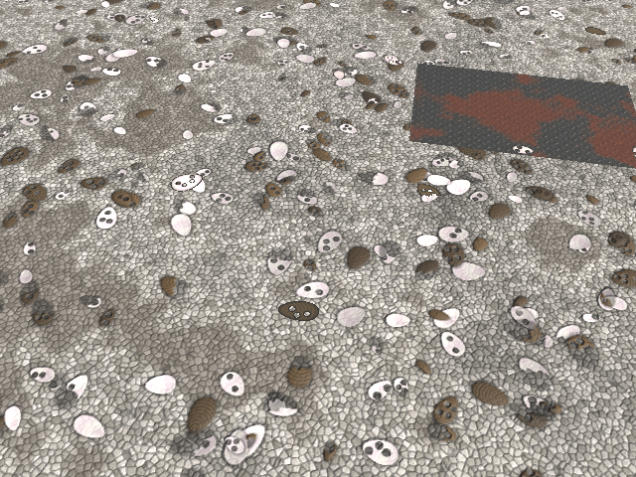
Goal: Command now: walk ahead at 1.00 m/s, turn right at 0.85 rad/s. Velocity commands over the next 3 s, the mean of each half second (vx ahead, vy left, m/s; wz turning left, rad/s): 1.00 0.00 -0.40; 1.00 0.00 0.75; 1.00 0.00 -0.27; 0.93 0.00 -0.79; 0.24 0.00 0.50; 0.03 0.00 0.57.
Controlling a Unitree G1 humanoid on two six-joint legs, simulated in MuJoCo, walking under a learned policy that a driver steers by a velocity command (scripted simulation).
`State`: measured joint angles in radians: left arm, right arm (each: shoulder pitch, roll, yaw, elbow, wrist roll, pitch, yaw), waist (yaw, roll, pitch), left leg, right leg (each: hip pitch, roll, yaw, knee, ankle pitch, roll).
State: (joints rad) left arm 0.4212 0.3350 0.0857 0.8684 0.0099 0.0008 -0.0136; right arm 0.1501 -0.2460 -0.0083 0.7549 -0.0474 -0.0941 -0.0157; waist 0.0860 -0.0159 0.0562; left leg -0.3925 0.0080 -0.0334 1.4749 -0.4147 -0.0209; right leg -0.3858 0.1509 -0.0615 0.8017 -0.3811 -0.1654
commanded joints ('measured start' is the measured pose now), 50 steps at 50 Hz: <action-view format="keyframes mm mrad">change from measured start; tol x64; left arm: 1 -105 146 23 -112 18 -44 11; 50 -93 37 -23 -11 9 -146 24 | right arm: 1 13 -167 -34 -98 -21 21 2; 50 -139 -51 -27 -153 15 86 121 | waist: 1 -154 121 75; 50 -111 -9 75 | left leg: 1 -273 78 -91 -254 -30 -42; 19 1021 279 -318 -753 1050 163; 20 1041 405 -636 -974 346 369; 28 -130 94 -317 -1359 489 255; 37 -425 0 -50 -87 51 149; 50 -137 24 178 -687 464 173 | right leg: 1 -29 -329 722 -495 55 -257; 16 254 -76 263 379 442 -17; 20 -784 -67 167 1160 -210 36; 35 813 -498 430 -286 -119 74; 50 244 -346 -191 -695 865 118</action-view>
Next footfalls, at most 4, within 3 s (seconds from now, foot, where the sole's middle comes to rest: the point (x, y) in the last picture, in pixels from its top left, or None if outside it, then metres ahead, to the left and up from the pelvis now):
0.34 left None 0.49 0.15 -0.88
0.68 right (395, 378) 0.81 -0.11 -0.88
1.10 left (298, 255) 1.18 0.17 -0.88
1.56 right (321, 155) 1.63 0.14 -0.88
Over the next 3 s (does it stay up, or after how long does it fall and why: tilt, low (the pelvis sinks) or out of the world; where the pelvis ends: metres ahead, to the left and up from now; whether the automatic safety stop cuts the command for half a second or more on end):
stays up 2.08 0.12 -0.10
